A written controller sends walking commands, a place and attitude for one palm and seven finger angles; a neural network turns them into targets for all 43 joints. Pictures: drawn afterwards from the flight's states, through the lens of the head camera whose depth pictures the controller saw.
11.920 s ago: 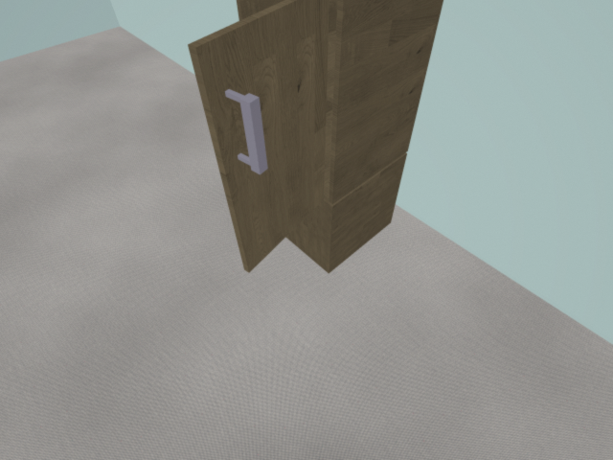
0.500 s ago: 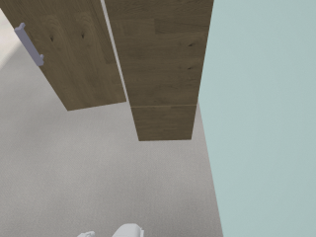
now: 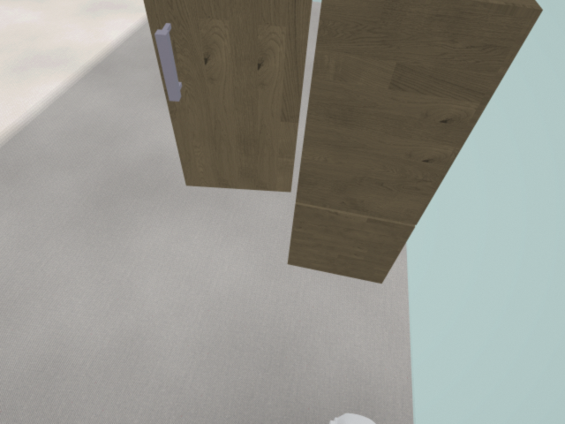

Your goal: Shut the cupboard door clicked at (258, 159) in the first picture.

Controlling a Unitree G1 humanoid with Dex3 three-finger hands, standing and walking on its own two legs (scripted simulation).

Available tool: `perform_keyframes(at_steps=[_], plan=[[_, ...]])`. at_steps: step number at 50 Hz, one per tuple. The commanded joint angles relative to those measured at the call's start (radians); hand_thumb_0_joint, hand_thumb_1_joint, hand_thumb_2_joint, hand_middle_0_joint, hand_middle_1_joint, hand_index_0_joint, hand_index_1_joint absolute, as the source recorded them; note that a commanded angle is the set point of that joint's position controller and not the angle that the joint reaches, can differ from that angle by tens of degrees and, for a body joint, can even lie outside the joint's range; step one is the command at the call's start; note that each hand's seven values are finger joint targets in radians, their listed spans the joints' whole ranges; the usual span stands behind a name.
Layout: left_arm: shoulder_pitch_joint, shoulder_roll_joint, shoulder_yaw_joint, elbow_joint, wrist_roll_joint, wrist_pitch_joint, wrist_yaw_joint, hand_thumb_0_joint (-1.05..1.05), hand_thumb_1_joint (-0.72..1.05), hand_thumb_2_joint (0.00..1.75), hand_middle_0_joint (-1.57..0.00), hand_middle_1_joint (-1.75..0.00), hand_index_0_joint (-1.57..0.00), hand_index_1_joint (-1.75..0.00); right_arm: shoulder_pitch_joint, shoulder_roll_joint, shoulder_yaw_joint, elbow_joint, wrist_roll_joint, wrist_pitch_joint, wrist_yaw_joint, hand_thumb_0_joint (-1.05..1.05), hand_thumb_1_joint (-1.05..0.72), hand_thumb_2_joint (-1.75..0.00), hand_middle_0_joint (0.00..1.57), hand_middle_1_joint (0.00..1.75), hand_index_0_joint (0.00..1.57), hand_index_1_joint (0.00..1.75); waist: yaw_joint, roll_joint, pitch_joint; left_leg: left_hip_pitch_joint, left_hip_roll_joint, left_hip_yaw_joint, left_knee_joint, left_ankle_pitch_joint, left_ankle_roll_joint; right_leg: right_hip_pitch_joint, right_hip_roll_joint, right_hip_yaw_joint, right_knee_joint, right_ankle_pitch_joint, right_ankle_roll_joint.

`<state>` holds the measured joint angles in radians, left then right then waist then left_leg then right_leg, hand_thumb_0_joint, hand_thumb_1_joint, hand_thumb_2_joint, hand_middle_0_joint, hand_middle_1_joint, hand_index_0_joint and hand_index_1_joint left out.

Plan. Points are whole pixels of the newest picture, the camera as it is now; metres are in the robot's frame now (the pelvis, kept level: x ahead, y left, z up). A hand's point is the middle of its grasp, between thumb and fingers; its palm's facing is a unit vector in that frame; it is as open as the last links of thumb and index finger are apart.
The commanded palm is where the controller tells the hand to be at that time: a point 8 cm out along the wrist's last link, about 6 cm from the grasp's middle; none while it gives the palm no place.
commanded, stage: take the last steps up to it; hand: left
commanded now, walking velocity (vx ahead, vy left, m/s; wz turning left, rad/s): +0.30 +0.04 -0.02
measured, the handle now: (171, 63) +0.79 +0.34 +0.08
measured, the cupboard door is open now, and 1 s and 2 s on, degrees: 100 100 100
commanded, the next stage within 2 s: come to a stop and stand still in 0.56 s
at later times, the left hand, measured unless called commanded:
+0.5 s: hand (223, 338) +0.28 +0.13 -0.17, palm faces +0.01 -0.98 -0.19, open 7.3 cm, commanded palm none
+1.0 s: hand (201, 333) +0.29 +0.18 -0.19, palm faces +0.03 -0.98 -0.19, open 7.4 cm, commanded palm none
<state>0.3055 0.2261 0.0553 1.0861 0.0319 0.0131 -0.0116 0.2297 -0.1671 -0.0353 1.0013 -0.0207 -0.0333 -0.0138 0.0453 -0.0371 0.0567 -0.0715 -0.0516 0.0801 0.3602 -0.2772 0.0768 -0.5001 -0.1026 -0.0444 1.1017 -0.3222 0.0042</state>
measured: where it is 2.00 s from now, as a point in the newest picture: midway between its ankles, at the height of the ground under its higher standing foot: outside the picture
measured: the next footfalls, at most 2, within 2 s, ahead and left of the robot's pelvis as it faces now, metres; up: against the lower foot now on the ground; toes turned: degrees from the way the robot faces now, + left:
right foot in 0.36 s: +0.23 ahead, -0.10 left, +0.00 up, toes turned -7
left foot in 0.80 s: +0.40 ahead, +0.12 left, +0.00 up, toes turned +4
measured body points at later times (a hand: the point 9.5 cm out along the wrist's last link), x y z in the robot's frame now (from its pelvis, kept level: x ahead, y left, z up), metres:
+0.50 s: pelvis +0.18 -0.03 -0.01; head +0.22 -0.05 +0.44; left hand +0.28 +0.19 -0.15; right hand +0.09 -0.24 -0.17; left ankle +0.09 +0.09 -0.65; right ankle +0.19 -0.10 -0.74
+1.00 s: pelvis +0.28 +0.00 -0.01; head +0.35 +0.02 +0.43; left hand +0.29 +0.23 -0.18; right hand +0.40 -0.22 -0.16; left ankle +0.36 +0.11 -0.74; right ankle +0.21 -0.12 -0.67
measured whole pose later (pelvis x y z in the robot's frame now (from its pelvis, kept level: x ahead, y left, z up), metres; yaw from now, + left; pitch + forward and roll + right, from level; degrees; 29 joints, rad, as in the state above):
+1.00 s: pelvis +0.28 +0.00 -0.01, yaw -3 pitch +0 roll -1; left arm 0.23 0.16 0.04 1.05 0.01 0.05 0.04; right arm 0.04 -0.13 -0.03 0.99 -0.02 0.02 -0.05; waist 0.04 -0.03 0.14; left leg -0.36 0.06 0.10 0.53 -0.17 0.03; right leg -0.39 0.00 0.01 1.09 -0.57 0.02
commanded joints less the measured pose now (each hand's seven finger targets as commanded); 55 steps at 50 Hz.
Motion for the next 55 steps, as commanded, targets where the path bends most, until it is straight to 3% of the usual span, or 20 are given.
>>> perform_keyframes(at_steps=[1, 12, 14, 16, 17, 18, 19, 21, 23, 26, 33, 37, 39, 40, 41, 42, 44, 48, 50, 55], plan=[[-0.055, 0.028, 0.006, -0.077, -0.008, -0.026, -0.001, 0.00, 0.90, 0.90, -0.20, -0.30, -0.20, -0.30, 0.154, -0.126, -0.013, 0.022, 0.006, -0.029, -0.014, 0.00, -0.90, -0.90, 0.20, 0.30, 0.20, 0.30, -0.039, 0.092, 0.038, 0.080, 0.261, -0.169, -0.183, 0.423, 0.076, -0.182, -0.004, 0.014, 0.039, 0.097, 0.011], [-0.312, -0.022, -0.015, -0.172, -0.016, -0.039, -0.011, 0.00, 0.90, 0.90, -0.20, -0.30, -0.20, -0.30, 0.340, -0.100, 0.003, 0.135, -0.010, -0.039, -0.032, 0.00, -0.90, -0.90, 0.20, 0.30, 0.20, 0.30, -0.096, 0.118, 0.082, 0.173, 0.286, -0.132, -0.098, 0.733, 0.071, -0.116, 0.037, -0.051, -0.329, 0.091, -0.044], [-0.263, -0.010, -0.011, -0.164, -0.018, -0.043, -0.006, 0.00, 0.90, 0.90, -0.20, -0.30, -0.20, -0.30, 0.336, -0.108, 0.002, 0.149, -0.009, -0.035, -0.034, 0.00, -0.90, -0.90, 0.20, 0.30, 0.20, 0.30, -0.065, 0.107, 0.052, 0.139, 0.281, -0.114, -0.018, 0.904, 0.059, 0.038, 0.080, -0.081, -0.410, 0.042, -0.069], [-0.078, 0.012, 0.001, -0.113, -0.017, -0.051, 0.000, 0.00, 0.90, 0.90, -0.20, -0.30, -0.20, -0.30, 0.305, -0.130, -0.003, 0.146, 0.001, -0.034, -0.035, 0.00, -0.90, -0.90, 0.20, 0.30, 0.20, 0.30, 0.022, 0.111, -0.021, 0.077, 0.240, -0.075, 0.170, 1.018, 0.013, 0.289, 0.127, -0.098, -0.512, 0.101, -0.091], [0.061, 0.047, 0.018, -0.071, -0.014, -0.059, 0.006, 0.00, 0.90, 0.90, -0.20, -0.30, -0.20, -0.30, 0.276, -0.127, -0.007, 0.134, 0.012, -0.036, -0.032, 0.00, -0.90, -0.90, 0.20, 0.30, 0.20, 0.30, 0.083, 0.080, -0.093, -0.078, 0.204, -0.057, 0.346, 0.897, -0.012, 0.546, 0.083, -0.038, -0.560, 0.210, -0.118], [0.199, 0.132, 0.043, -0.037, -0.009, -0.070, 0.018, 0.00, 0.90, 0.90, -0.20, -0.30, -0.20, -0.30, 0.283, -0.090, -0.010, 0.112, 0.027, -0.041, -0.026, 0.00, -0.90, -0.90, 0.20, 0.30, 0.20, 0.30, 0.120, -0.100, -0.199, -0.348, 0.078, -0.002, 0.643, 0.390, -0.049, 0.817, -0.186, 0.313, -0.593, 0.375, -0.231], [0.215, 0.172, 0.047, -0.028, -0.026, -0.067, 0.023, 0.00, 0.90, 0.90, -0.20, -0.30, -0.20, -0.30, 0.282, -0.089, -0.012, 0.090, 0.030, -0.035, -0.027, 0.00, -0.90, -0.90, 0.20, 0.30, 0.20, 0.30, 0.086, -0.137, -0.231, -0.470, 0.000, -0.028, 0.954, -0.306, -0.070, 0.806, -0.396, 0.574, -0.717, 0.532, -0.338], [0.033, 0.091, 0.030, -0.075, -0.030, -0.070, 0.037, 0.00, 0.90, 0.90, -0.20, -0.30, -0.20, -0.30, 0.139, -0.070, -0.022, 0.067, 0.015, -0.018, -0.009, 0.00, -0.90, -0.90, 0.20, 0.30, 0.20, 0.30, 0.042, -0.008, 0.034, -0.517, 0.120, -0.131, 0.945, -0.158, -0.054, 0.441, -0.311, 0.414, -0.839, 0.301, -0.267], [-0.045, 0.019, 0.008, -0.086, -0.026, -0.082, 0.034, 0.00, 0.90, 0.90, -0.20, -0.30, -0.20, -0.30, 0.173, -0.005, -0.009, 0.074, 0.002, 0.006, -0.002, 0.00, -0.90, -0.90, 0.20, 0.30, 0.20, 0.30, -0.039, -0.021, 0.052, -0.440, 0.154, -0.115, 0.855, -0.073, -0.072, 0.274, -0.233, 0.230, -0.879, 0.343, -0.197], [-0.031, -0.004, -0.001, -0.065, -0.022, -0.103, 0.031, 0.00, 0.90, 0.90, -0.20, -0.30, -0.20, -0.30, 0.212, 0.020, -0.008, 0.091, -0.002, 0.020, 0.008, 0.00, -0.90, -0.90, 0.20, 0.30, 0.20, 0.30, -0.075, -0.058, -0.019, -0.386, 0.150, -0.060, 0.688, -0.019, -0.103, 0.287, -0.153, 0.071, -0.872, 0.522, -0.164], [0.033, 0.024, -0.003, -0.014, -0.018, -0.107, 0.025, 0.00, 0.90, 0.90, -0.20, -0.30, -0.20, -0.30, 0.005, 0.002, -0.010, 0.038, 0.005, 0.012, 0.022, 0.00, -0.90, -0.90, 0.20, 0.30, 0.20, 0.30, -0.034, -0.101, -0.018, -0.414, 0.118, -0.011, 0.399, 0.069, -0.124, 0.419, -0.140, 0.041, -0.828, 0.719, -0.154], [0.029, 0.035, -0.016, 0.003, -0.017, -0.081, 0.043, 0.00, 0.90, 0.90, -0.20, -0.30, -0.20, -0.30, -0.027, -0.024, 0.003, 0.036, 0.006, 0.010, 0.005, 0.00, -0.90, -0.90, 0.20, 0.30, 0.20, 0.30, -0.045, -0.119, -0.036, -0.233, 0.056, -0.002, 0.189, 0.133, -0.117, 0.415, -0.106, 0.017, -0.694, 0.896, -0.111], [0.037, 0.035, -0.022, 0.006, -0.021, -0.064, 0.053, 0.00, 0.90, 0.90, -0.20, -0.30, -0.20, -0.30, 0.046, -0.081, -0.009, 0.060, 0.005, 0.004, -0.005, 0.00, -0.90, -0.90, 0.20, 0.30, 0.20, 0.30, -0.074, -0.030, -0.095, -0.032, 0.123, -0.035, 0.116, 0.603, -0.089, 0.333, -0.049, -0.003, -0.558, 0.731, -0.049], [0.069, 0.013, -0.028, 0.001, -0.030, -0.055, 0.062, 0.00, 0.90, 0.90, -0.20, -0.30, -0.20, -0.30, 0.083, -0.138, -0.018, 0.060, 0.008, 0.003, -0.015, 0.00, -0.90, -0.90, 0.20, 0.30, 0.20, 0.30, -0.082, 0.077, -0.157, 0.126, 0.254, -0.135, 0.189, 1.001, -0.022, 0.222, -0.010, -0.021, -0.497, 0.497, -0.013], [0.077, 0.001, -0.031, -0.014, -0.035, -0.043, 0.070, 0.00, 0.90, 0.90, -0.20, -0.30, -0.20, -0.30, 0.126, -0.176, -0.029, 0.064, 0.017, 0.013, -0.023, 0.00, -0.90, -0.90, 0.20, 0.30, 0.20, 0.30, -0.097, 0.163, -0.181, 0.163, 0.385, -0.212, 0.171, 1.264, 0.060, 0.188, 0.035, -0.029, -0.424, 0.017, 0.009], [0.092, 0.001, -0.027, -0.028, -0.030, -0.028, 0.071, 0.00, 0.90, 0.90, -0.20, -0.30, -0.20, -0.30, 0.124, -0.200, -0.037, 0.063, 0.016, 0.024, -0.030, 0.00, -0.90, -0.90, 0.20, 0.30, 0.20, 0.30, -0.099, 0.196, -0.154, 0.118, 0.434, -0.195, 0.115, 1.300, 0.103, 0.191, 0.061, 0.001, -0.276, -0.285, 0.005], [0.063, 0.021, -0.013, -0.037, -0.026, 0.010, 0.069, 0.00, 0.90, 0.90, -0.20, -0.30, -0.20, -0.30, 0.054, -0.204, -0.035, 0.035, 0.014, 0.042, -0.055, 0.00, -0.90, -0.90, 0.20, 0.30, 0.20, 0.30, -0.082, 0.280, -0.095, -0.041, 0.453, -0.229, 0.072, 1.156, 0.147, 0.150, 0.060, 0.067, -0.073, -0.345, 0.007], [0.047, 0.028, 0.024, -0.073, -0.024, 0.041, 0.054, 0.00, 0.90, 0.90, -0.20, -0.30, -0.20, -0.30, -0.041, -0.201, -0.048, -0.020, 0.003, 0.057, -0.060, 0.00, -0.90, -0.90, 0.20, 0.30, 0.20, 0.30, -0.049, 0.159, -0.163, -0.052, 0.424, -0.190, 0.057, 0.834, 0.135, 0.056, 0.074, 0.096, 0.096, -0.235, 0.023], [0.038, 0.021, 0.030, -0.093, -0.023, 0.047, 0.046, 0.00, 0.90, 0.90, -0.20, -0.30, -0.20, -0.30, -0.067, -0.202, -0.053, -0.040, 0.001, 0.053, -0.057, 0.00, -0.90, -0.90, 0.20, 0.30, 0.20, 0.30, -0.040, 0.129, -0.191, -0.085, 0.418, -0.183, 0.039, 0.680, 0.124, 0.058, 0.073, 0.089, 0.095, -0.197, 0.030], [-0.007, -0.005, 0.028, -0.141, -0.014, 0.045, 0.030, 0.00, 0.90, 0.90, -0.20, -0.30, -0.20, -0.30, -0.090, -0.196, -0.065, -0.049, -0.013, 0.055, -0.036, 0.00, -0.90, -0.90, 0.20, 0.30, 0.20, 0.30, -0.045, 0.249, -0.142, -0.207, 0.378, -0.185, -0.033, 0.221, 0.079, 0.168, 0.056, 0.022, -0.211, -0.178, 0.015]])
